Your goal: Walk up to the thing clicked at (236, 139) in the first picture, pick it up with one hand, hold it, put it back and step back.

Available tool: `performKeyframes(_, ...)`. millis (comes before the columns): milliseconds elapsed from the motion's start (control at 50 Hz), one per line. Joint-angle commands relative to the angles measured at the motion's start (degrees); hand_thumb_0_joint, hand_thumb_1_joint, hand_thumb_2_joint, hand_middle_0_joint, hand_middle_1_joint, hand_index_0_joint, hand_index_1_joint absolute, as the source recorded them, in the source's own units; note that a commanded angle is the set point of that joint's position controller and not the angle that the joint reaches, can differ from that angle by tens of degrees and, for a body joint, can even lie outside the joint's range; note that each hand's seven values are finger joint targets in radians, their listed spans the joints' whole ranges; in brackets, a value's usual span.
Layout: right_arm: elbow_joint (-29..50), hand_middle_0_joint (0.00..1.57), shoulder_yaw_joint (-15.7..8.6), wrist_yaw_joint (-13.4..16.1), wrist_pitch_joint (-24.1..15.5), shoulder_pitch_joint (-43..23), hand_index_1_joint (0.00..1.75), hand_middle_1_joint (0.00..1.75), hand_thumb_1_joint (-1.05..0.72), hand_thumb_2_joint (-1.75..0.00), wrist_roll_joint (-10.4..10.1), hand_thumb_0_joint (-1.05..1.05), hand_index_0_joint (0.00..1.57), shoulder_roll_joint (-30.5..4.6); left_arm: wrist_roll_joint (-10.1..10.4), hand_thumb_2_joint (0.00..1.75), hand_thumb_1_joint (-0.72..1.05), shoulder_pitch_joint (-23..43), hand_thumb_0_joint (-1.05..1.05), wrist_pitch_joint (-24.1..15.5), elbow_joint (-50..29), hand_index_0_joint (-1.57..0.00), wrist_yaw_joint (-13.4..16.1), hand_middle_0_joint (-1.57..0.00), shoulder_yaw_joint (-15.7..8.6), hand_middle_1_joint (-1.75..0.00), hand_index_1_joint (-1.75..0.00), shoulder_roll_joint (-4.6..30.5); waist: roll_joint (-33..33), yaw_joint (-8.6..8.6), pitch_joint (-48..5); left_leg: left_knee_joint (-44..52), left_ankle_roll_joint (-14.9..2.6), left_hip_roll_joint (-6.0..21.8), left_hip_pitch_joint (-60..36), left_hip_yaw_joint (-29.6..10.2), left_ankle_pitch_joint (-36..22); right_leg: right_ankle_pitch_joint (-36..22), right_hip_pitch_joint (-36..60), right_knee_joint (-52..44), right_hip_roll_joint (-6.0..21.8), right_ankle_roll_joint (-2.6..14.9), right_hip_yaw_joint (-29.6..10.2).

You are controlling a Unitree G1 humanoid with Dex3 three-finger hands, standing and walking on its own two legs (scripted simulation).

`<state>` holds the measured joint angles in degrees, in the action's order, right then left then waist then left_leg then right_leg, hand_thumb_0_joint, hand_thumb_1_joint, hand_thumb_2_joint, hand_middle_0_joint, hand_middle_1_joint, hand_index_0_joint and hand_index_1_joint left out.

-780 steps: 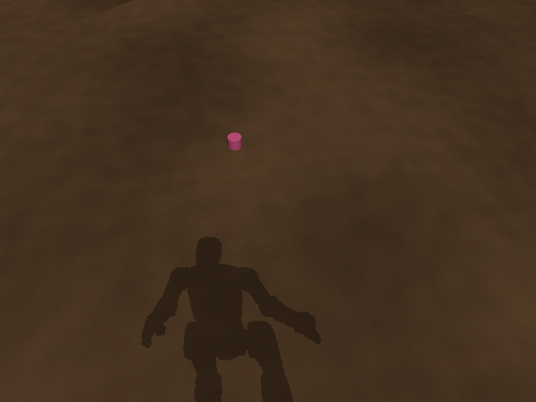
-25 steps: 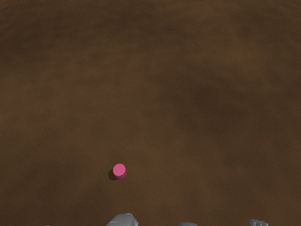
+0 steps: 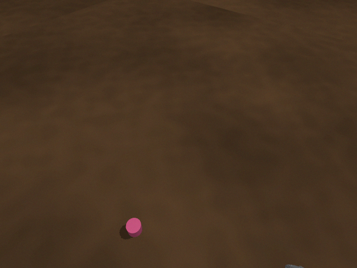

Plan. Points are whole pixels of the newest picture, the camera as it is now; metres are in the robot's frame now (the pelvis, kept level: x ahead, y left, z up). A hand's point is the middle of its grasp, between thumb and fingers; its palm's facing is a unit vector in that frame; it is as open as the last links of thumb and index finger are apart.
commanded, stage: walk up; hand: left
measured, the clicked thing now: (134, 227) +0.45 +0.22 -0.74
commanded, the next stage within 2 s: none
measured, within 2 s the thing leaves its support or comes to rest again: neither
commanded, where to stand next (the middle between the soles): +0.06 +0.01 m, yaw -3 degrees
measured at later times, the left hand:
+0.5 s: hand out of the picture +0.11 +0.26 -0.15, palm faces -0.07 -0.93 -0.35, open 7.3 cm
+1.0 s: hand out of the picture +0.13 +0.30 -0.18, palm faces -0.06 -0.91 -0.41, open 7.3 cm
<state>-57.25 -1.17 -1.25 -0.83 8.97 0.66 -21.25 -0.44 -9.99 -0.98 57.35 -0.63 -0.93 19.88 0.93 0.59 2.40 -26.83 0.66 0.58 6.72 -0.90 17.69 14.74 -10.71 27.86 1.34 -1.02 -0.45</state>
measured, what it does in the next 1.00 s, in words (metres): steps on the spot: left foot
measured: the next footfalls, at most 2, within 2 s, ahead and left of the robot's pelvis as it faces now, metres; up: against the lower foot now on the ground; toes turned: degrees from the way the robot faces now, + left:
left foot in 0.92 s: +0.19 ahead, +0.13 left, +0.00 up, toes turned -4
right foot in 1.28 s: -0.03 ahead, -0.12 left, +0.00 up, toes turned -5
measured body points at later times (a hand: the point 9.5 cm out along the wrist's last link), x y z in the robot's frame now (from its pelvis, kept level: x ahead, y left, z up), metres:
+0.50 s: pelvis +0.01 +0.01 +0.00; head +0.01 +0.00 +0.45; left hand +0.11 +0.31 -0.12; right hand +0.07 -0.30 -0.13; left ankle -0.03 +0.13 -0.74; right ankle +0.00 -0.13 -0.74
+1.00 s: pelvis +0.04 +0.02 -0.03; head +0.12 +0.03 +0.41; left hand +0.14 +0.35 -0.15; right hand +0.15 -0.29 -0.14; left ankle +0.15 +0.13 -0.74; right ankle +0.01 -0.13 -0.69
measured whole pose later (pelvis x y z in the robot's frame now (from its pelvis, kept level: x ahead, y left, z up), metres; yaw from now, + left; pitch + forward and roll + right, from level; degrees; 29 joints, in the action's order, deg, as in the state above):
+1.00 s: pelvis +0.04 +0.02 -0.03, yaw -3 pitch -4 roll +1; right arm -49.8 -3.7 -0.1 1.1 5.7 0.1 -21.4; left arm 1.3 -8.9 4.2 49.7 2.2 -2.1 23.7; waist -1.9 1.2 14.7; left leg -38.5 -1.0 -1.8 23.6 -0.6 10.8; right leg 33.4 -20.7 61.0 -1.1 0.9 -8.5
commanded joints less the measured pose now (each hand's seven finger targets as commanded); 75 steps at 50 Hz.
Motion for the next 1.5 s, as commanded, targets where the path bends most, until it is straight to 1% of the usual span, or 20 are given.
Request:
performKeyframes(0, 2.5, 0.20, -2.5, 1.3, -1.3, -2.1, 0.30, 0.30, -0.90, -0.90, -0.3, 0.00, 0.20, -11.6, 0.3, 0.90, 0.90, 3.3, 0.00, -2.0, -2.0, -0.20, 1.0, -0.20, -2.8, -0.30, -0.30, 13.1, 0.2, -0.22, -4.1, 6.0, -2.66, 5.4, 1.5, -3.2, -15.4, -19.0, 6.0, -4.3, 5.1, 4.14, -5.1)
performKeyframes(400, -1.4, 0.20, -2.8, 1.5, -0.7, -4.0, 0.30, 0.30, -0.90, -0.90, -0.3, 0.00, 0.20, -11.5, 0.0, 0.90, 0.90, 7.7, 0.00, -1.1, 2.4, -0.20, 1.4, -0.20, -1.7, -0.30, -0.30, 12.4, -0.5, -0.66, -4.6, 9.8, -2.65, 6.2, -3.4, -1.5, -18.7, -19.4, 6.5, -6.1, 4.4, 2.89, -4.1)
performKeyframes(480, 0.7, 0.20, -4.9, 0.1, -0.2, 0.4, 0.30, 0.30, -0.90, -0.90, 0.6, 0.00, 0.20, -14.8, -1.3, 0.90, 0.90, 6.8, 0.00, -1.5, 0.1, -0.20, 0.2, -0.20, -3.1, -0.30, -0.30, 13.7, 4.3, -2.25, 3.9, 13.7, -9.66, 9.4, -1.2, -9.5, 21.0, 13.6, -9.1, 2.8, -1.3, 3.81, -0.3)
performKeyframes(540, 2.8, 0.20, -5.6, -0.3, -0.4, 0.2, 0.30, 0.30, -0.90, -0.90, 1.1, 0.00, 0.20, -15.8, -1.5, 0.90, 0.90, 5.8, 0.00, -2.3, -1.6, -0.20, -0.1, -0.20, -3.3, -0.30, -0.30, 12.7, 5.1, -1.45, 10.0, 13.4, -13.29, 14.8, 1.0, -12.8, 9.3, 12.1, -12.1, 5.0, -0.1, 3.35, 0.3)
performKeyframes(600, 6.5, 0.20, -4.4, -0.5, -0.4, -4.4, 0.30, 0.30, -0.90, -0.90, 0.0, 0.00, 0.20, -11.6, -1.2, 0.90, 0.90, -7.7, 0.00, -4.0, 1.2, -0.20, 0.9, -0.20, -4.7, -0.30, -0.30, 15.7, -4.5, 4.25, -0.3, -12.1, -5.11, 3.0, 8.3, 2.8, -14.5, -11.4, 11.4, -8.9, 4.0, 6.37, -8.0)
performKeyframes(620, 9.0, 0.20, -4.1, -0.4, -0.4, -5.4, 0.30, 0.30, -0.90, -0.90, 0.1, 0.00, 0.20, -10.4, -1.3, 0.90, 0.90, -12.6, 0.00, -4.2, 1.4, -0.20, 1.4, -0.20, -6.4, -0.30, -0.30, 21.9, -14.9, 6.21, -0.9, -26.5, -2.30, -3.7, 25.1, 4.8, 6.8, -21.2, 22.5, -10.6, 14.3, 12.48, -24.3)
performKeyframes(640, 9.4, 0.20, -4.0, 0.4, -0.2, -4.8, 0.30, 0.30, -0.90, -0.90, 0.7, 0.00, 0.20, -10.8, -1.3, 0.90, 0.90, -13.4, 0.00, -4.4, -0.3, -0.20, 1.7, -0.20, -6.9, -0.30, -0.30, 23.5, -11.2, 5.98, 0.5, -30.9, -2.54, -2.1, 29.3, -1.5, 18.1, -31.6, 21.3, -9.5, 22.4, 18.10, -31.5)
performKeyframes(800, 6.8, 0.20, -4.4, 1.3, 2.5, 3.6, 0.30, 0.30, -0.90, -0.90, -1.2, 0.00, 0.20, -8.7, -0.1, 0.90, 0.90, 2.5, 0.00, -0.4, -10.6, -0.20, 3.6, -0.20, -3.8, -0.30, -0.30, 15.7, -14.4, -1.73, 1.2, -18.7, -0.33, -1.5, 12.2, -0.2, 4.8, -51.2, -0.8, 1.7, 11.0, 11.37, -5.5)
performKeyframes(880, 7.2, 0.20, -6.4, 2.2, 1.1, 7.6, 0.30, 0.30, -0.90, -0.90, -0.2, 0.00, 0.20, -12.6, 1.5, 0.90, 0.90, 1.2, 0.00, 2.4, -12.4, -0.20, 2.7, -0.20, -3.3, -0.30, -0.30, 13.4, -4.8, -4.55, -7.9, -0.2, -2.86, -1.6, -1.8, 1.5, -32.5, -23.5, -4.8, 21.1, 1.4, 4.28, -1.5)
performKeyframes(920, 10.6, 0.20, -7.3, 2.7, 0.8, 6.5, 0.30, 0.30, -0.90, -0.90, 0.2, 0.00, 0.20, -17.7, 2.0, 0.90, 0.90, -6.8, 0.00, 4.2, -12.0, -0.20, 3.2, -0.20, -3.3, -0.30, -0.30, 11.0, 5.1, -1.82, -13.4, 0.7, -13.67, 19.2, -3.8, -21.4, -52.8, 24.6, -10.8, 41.3, -6.6, 2.19, -6.7)
performKeyframes(940, 11.1, 0.20, -8.0, 2.8, 1.2, 4.9, 0.30, 0.30, -0.90, -0.90, -1.0, 0.00, 0.20, -20.6, 1.8, 0.90, 0.90, -8.0, 0.00, 5.1, -10.9, -0.20, 3.8, -0.20, -3.6, -0.30, -0.30, 13.4, 7.7, -2.29, -13.1, 2.9, -17.98, 23.3, 1.3, -26.1, -44.6, 26.1, -9.4, 47.8, -6.2, 2.74, -9.8)
performKeyframes(1020, 15.0, 0.20, -6.9, 3.9, 1.7, -3.5, 0.30, 0.30, -0.90, -0.90, -0.1, 0.00, 0.20, -15.3, 1.2, 0.90, 0.90, -8.9, 0.00, 5.7, -9.4, -0.20, 2.6, -0.20, -5.0, -0.30, -0.30, 15.3, 7.0, 1.19, -4.7, 2.6, -14.31, 16.2, 10.9, -14.4, -23.9, 16.7, -12.2, 49.7, -4.5, 1.97, -9.6)
performKeyframes(1180, 17.9, 0.20, -7.5, 3.8, 1.7, -1.4, 0.30, 0.30, -0.90, -0.90, 1.4, 0.00, 0.20, -17.5, -0.6, 0.90, 0.90, -9.0, 0.00, 5.9, -12.8, -0.20, -0.1, -0.20, -7.2, -0.30, -0.30, 13.3, 10.1, 0.29, -7.7, 0.5, -13.79, 16.7, 9.3, -14.3, -15.1, 18.1, -6.4, 24.0, -2.4, 1.45, -3.0)
performKeyframes(1240, 19.2, 0.20, -6.8, 3.5, 2.7, -4.7, 0.30, 0.30, -0.90, -0.90, 1.0, 0.00, 0.20, -16.7, -0.9, 0.90, 0.90, -16.3, 0.00, 5.2, -10.2, -0.20, -0.8, -0.20, -8.1, -0.30, -0.30, 12.6, 9.0, 4.02, -7.2, -4.1, -8.54, 12.6, 18.2, -10.8, -6.2, 8.5, 3.1, 4.8, -2.0, 3.98, -0.6)
performKeyframes(1260, 19.0, 0.20, -5.8, 3.5, 3.0, -2.2, 0.30, 0.30, -0.90, -0.90, 0.5, 0.00, 0.20, -13.5, -2.1, 0.90, 0.90, -13.9, 0.00, 4.7, -11.5, -0.20, -0.8, -0.20, -8.8, -0.30, -0.30, 15.0, 0.2, 2.96, -3.4, -11.7, -5.33, 6.6, 26.1, -7.1, 3.3, 13.5, 2.8, -2.0, 1.7, 5.87, -9.0)
performKeyframes(1280, 20.4, 0.20, -5.6, 4.2, 2.4, -5.9, 0.30, 0.30, -0.90, -0.90, -0.6, 0.00, 0.20, -11.1, -2.8, 0.90, 0.90, -8.5, 0.00, 4.7, -14.9, -0.20, -0.8, -0.20, -10.3, -0.30, -0.30, 22.7, -19.1, 5.11, 0.0, -28.5, -0.98, -7.3, 31.4, -1.4, 17.1, 9.4, -9.4, -10.9, 19.0, 13.80, -32.7)
performKeyframes(1300, 19.7, 0.20, -7.0, 5.4, 2.6, -6.7, 0.30, 0.30, -0.90, -0.90, 0.0, 0.00, 0.20, -14.8, -3.1, 0.90, 0.90, -2.9, 0.00, 4.3, -17.7, -0.20, -0.6, -0.20, -10.3, -0.30, -0.30, 25.9, -16.8, 4.27, 4.1, -40.3, -0.33, -5.7, 24.7, -9.7, 20.5, 6.9, -22.5, -14.9, 24.8, 20.11, -40.3)
performKeyframes(1360, 14.8, 0.20, -5.6, 4.7, 1.5, 2.7, 0.30, 0.30, -0.90, -0.90, -1.4, 0.00, 0.20, -11.9, -3.0, 0.90, 0.90, 5.8, 0.00, 3.4, -18.2, -0.20, 0.5, -0.20, -8.0, -0.30, -0.30, 15.3, -9.0, -2.15, 2.7, -46.4, -0.82, -7.7, 23.3, -7.2, 9.8, -15.4, -13.8, -1.0, 10.4, 12.98, -12.8)
performKeyframes(1420, 14.5, 0.20, -5.8, 1.0, -0.4, 3.7, 0.30, 0.30, -0.90, -0.90, 0.1, 0.00, 0.20, -14.6, -3.1, 0.90, 0.90, -9.0, 0.00, -0.6, -15.6, -0.20, -0.3, -0.20, -9.1, -0.30, -0.30, 17.2, -10.5, 4.96, -7.2, -32.9, -0.80, -5.0, 31.6, -2.1, 7.4, 27.8, 14.4, -7.9, 10.0, 13.24, -20.1)
performKeyframes(1480, 17.6, 0.20, -5.6, -0.1, -0.5, -3.4, 0.30, 0.30, -0.90, -0.90, 0.9, 0.00, 0.20, -14.7, -2.1, 0.90, 0.90, -14.5, 0.00, -2.0, -14.5, -0.20, 0.2, -0.20, -9.7, -0.30, -0.30, 19.5, -7.2, 8.15, 2.7, -26.1, -0.67, -2.4, 42.4, -9.4, 9.8, 28.2, 21.0, -10.4, 17.4, 15.09, -31.1)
